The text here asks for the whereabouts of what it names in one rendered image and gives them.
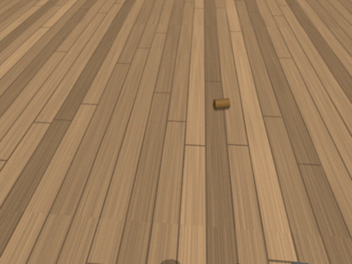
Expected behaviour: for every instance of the can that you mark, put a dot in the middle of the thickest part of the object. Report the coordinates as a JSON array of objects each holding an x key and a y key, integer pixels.
[{"x": 221, "y": 103}]

